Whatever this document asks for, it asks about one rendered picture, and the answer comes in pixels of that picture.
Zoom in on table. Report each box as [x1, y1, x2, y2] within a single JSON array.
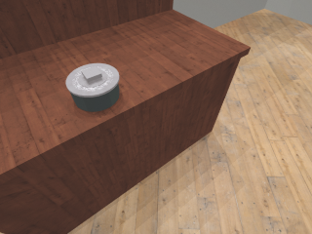
[[0, 0, 251, 234]]

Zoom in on knob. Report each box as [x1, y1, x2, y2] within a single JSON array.
[[81, 66, 102, 82]]

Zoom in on lid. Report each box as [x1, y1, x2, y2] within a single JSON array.
[[65, 63, 120, 98]]

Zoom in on pot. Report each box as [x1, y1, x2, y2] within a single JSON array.
[[71, 83, 120, 112]]

